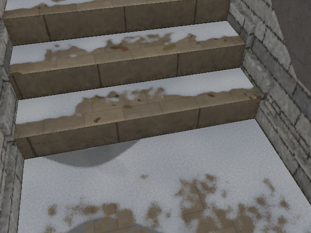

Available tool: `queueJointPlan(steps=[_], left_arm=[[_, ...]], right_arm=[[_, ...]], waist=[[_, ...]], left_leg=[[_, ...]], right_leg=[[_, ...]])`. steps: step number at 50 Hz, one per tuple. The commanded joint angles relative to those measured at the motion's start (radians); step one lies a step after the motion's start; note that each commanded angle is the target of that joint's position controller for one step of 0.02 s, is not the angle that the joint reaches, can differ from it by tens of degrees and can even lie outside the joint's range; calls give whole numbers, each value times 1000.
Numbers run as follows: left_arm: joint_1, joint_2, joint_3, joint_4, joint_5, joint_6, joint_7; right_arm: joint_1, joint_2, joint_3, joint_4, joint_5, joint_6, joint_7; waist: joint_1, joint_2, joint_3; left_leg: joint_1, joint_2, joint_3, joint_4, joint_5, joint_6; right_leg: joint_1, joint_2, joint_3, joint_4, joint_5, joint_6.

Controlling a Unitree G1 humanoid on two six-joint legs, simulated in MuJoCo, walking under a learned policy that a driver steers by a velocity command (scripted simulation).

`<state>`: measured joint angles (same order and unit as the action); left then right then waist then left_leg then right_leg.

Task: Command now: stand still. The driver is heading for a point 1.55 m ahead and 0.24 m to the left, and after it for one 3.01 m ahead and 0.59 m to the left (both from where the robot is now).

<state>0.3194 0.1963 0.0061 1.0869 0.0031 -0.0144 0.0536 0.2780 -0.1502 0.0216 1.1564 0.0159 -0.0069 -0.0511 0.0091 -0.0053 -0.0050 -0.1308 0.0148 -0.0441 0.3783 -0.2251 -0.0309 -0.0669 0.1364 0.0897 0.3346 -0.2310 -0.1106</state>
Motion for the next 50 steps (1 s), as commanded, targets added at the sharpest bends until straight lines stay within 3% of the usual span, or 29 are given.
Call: queueJointPlan(steps=[1, 32, 34, 36, 38, 39, 41, 43, 44, 45, 50], left_arm=[[41, 83, 14, -4, 3, 0, 12], [86, 65, 31, 34, 1, 8, 23], [90, 70, 34, 32, 4, 10, 20], [118, 107, 52, 29, 6, 19, 15], [195, 123, 67, 36, 6, 16, 5], [230, 98, 64, 38, 10, 11, -1], [262, 98, 65, 29, 29, -16, -1], [268, 126, 72, 32, 37, -36, -2], [254, 120, 70, 24, 35, -43, -4], [224, 115, 67, 8, 35, -49, -7], [179, 125, 64, -13, 26, -70, -15]], right_arm=[[27, -79, -14, -20, 1, -6, 1], [34, -68, -13, 5, 0, -7, -9], [35, -64, -13, 4, -7, -4, -9], [12, -74, -23, -12, -18, -2, -5], [-40, -69, -27, -48, -37, -12, 12], [-91, -53, -25, -75, -38, -25, 20], [-165, -73, -35, -131, -37, -60, 30], [-177, -94, -47, -156, -26, -76, 40], [-179, -102, -52, -168, -23, -80, 46], [-193, -114, -57, -182, -14, -80, 51], [-228, -108, -63, -239, -22, -58, 61]], waist=[[-15, -2, 54], [-12, 9, 57], [-4, 3, 52], [19, -36, 87], [56, -64, 177], [78, -73, 218], [98, -70, 254], [73, -44, 183], [59, -35, 157], [47, -36, 150], [1, -72, 133]], left_leg=[[-8, 65, -43, -33, 112, 49], [-38, 80, -19, -12, 137, 42], [-47, 63, -8, -6, 25, 50], [-126, 17, 36, 97, -164, 76], [-279, -11, 81, 238, -269, 100], [-359, -9, 89, 303, -280, 100], [-551, 27, 50, 440, -286, 105], [-633, 49, 32, 523, -252, 121], [-638, 51, 26, 530, -236, 121], [-616, 48, 28, 506, -207, 117], [-406, 11, 82, 360, -52, 118]], right_leg=[[-48, -187, 142, -71, 267, 17], [34, -181, 123, -65, 459, 30], [30, -168, 137, -96, 221, 17], [0, -175, 200, -122, -180, -40], [-25, -261, 343, -185, -481, -131], [-21, -303, 416, -216, -498, -168], [84, -373, 474, -232, -237, -226], [203, -391, 419, -176, -1, -231], [217, -382, 384, -169, 47, -219], [196, -366, 341, -179, 73, -199], [30, -313, 192, -140, 315, -145]])
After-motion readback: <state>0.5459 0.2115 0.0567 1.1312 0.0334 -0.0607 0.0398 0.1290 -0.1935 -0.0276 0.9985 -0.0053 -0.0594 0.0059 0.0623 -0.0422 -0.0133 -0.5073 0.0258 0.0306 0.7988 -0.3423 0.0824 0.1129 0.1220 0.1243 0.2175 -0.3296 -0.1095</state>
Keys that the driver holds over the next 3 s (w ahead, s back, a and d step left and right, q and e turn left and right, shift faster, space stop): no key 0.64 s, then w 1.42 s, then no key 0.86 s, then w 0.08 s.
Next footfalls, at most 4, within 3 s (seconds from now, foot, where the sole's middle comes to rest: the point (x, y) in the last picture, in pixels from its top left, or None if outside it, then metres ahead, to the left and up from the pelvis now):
1.08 left None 0.29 0.15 -0.78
1.66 right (169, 213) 0.65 -0.03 -0.78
2.14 left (138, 164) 0.91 0.13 -0.78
2.48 right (178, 164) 0.91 -0.08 -0.78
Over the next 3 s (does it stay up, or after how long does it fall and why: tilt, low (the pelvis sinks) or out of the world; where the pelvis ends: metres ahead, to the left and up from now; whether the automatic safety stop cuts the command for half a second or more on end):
stays up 0.89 0.00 0.00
